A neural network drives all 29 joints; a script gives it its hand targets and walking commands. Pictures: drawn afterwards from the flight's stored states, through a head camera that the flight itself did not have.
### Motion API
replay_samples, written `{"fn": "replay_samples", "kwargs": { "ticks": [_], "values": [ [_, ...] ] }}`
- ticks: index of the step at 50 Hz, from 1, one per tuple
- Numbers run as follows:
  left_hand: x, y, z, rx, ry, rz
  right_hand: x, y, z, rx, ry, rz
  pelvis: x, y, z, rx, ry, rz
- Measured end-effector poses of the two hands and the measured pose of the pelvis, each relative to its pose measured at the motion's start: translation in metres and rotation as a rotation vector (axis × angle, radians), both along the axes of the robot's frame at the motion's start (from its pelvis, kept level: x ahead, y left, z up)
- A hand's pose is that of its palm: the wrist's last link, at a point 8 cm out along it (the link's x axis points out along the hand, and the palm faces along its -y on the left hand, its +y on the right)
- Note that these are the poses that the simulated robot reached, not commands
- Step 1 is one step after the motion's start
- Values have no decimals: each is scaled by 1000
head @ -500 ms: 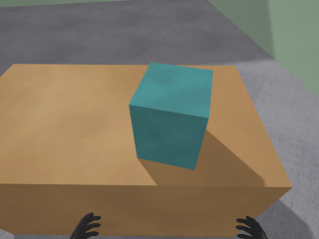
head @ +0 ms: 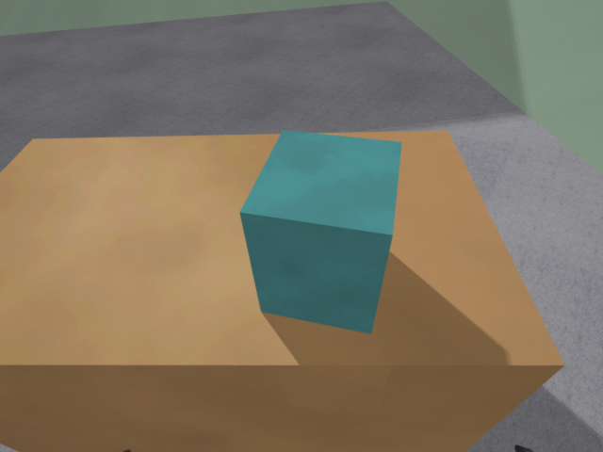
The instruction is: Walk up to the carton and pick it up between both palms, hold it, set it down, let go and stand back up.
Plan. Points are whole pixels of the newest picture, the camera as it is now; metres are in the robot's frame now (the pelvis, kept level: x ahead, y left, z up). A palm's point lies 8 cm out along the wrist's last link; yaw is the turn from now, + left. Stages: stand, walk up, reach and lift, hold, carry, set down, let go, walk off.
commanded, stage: stand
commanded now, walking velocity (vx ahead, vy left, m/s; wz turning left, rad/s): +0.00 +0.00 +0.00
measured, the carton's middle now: (327, 232) +0.48 -0.01 +0.02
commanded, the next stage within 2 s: none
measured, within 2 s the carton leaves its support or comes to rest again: neither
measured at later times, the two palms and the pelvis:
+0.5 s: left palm out of the picture +0.07 +0.30 -0.10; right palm out of the picture +0.08 -0.29 -0.11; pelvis -0.01 +0.00 +0.00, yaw +0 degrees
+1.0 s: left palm out of the picture +0.05 +0.30 -0.10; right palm out of the picture +0.06 -0.29 -0.12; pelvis -0.02 -0.01 +0.00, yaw +0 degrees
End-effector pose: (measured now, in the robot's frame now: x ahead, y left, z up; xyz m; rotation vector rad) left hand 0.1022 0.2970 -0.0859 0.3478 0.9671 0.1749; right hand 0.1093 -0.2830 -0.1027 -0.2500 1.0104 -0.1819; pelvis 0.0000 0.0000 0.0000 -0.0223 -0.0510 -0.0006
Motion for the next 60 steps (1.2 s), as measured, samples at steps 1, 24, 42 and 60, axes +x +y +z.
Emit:
{"fn": "replay_samples", "kwargs": {
  "ticks": [1, 24, 42, 60],
  "values": [
    [-1, 0, -1, -1, 6, 1, -1, 0, -1, 0, 4, -1, 0, 0, 0, 0, 0, 0],
    [-34, 4, -10, 4, 86, 33, -30, -2, -10, 6, 73, -20, -11, -1, 0, 2, -14, 0],
    [-53, 2, -11, 11, 117, 49, -47, -6, -14, 15, 96, -29, -21, -5, 1, 7, -21, 0],
    [-60, 2, -11, 18, 136, 57, -54, -8, -16, 20, 113, -32, -24, -8, 1, 11, -22, 0]
  ]
}}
